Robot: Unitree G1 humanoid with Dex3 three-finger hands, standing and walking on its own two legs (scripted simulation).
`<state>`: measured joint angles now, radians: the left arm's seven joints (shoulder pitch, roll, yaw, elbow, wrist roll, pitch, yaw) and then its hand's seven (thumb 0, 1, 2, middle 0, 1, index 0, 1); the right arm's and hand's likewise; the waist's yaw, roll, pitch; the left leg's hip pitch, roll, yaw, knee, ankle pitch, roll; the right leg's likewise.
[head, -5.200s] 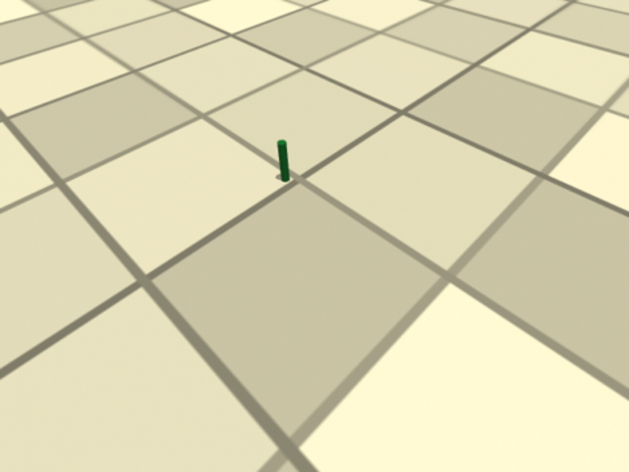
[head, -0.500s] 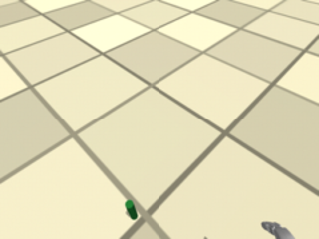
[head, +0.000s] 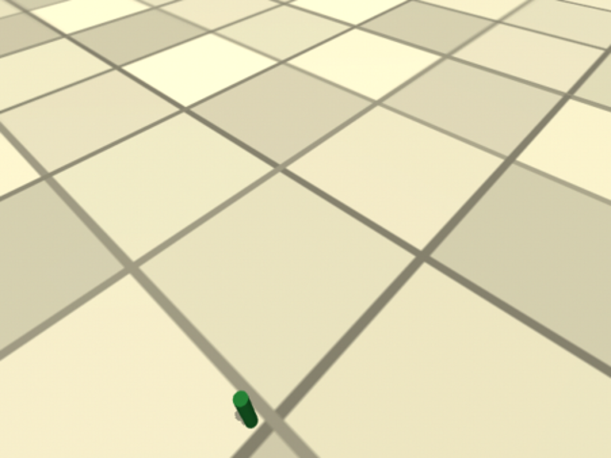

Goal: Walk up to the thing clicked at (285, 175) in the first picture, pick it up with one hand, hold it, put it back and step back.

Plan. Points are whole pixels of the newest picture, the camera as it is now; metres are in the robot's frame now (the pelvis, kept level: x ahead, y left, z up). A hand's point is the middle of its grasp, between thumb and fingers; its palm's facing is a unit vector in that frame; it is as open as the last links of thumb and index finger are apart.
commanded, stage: walk up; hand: left
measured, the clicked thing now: (246, 410) +0.38 +0.20 -0.67
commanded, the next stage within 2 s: stand in 0.28 s
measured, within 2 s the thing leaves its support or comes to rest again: neither
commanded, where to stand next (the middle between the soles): +0.04 +0.00 m, yaw -1 degrees
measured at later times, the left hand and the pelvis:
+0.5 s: hand out of the picture +0.09 +0.25 -0.16, palm faces -0.03 -0.94 -0.33, open 7.3 cm; pelvis +0.01 +0.00 +0.00, yaw +0 degrees
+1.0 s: hand out of the picture +0.09 +0.25 -0.16, palm faces -0.04 -0.94 -0.34, open 7.3 cm; pelvis +0.02 -0.01 +0.00, yaw +0 degrees
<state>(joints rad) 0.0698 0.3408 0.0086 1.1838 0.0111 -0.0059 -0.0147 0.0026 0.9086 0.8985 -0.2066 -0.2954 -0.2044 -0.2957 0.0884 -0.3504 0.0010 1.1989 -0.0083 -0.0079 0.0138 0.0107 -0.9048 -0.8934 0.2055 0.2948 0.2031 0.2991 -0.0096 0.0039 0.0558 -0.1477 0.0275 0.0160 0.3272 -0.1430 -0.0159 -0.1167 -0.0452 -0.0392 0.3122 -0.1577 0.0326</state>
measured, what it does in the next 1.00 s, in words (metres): stands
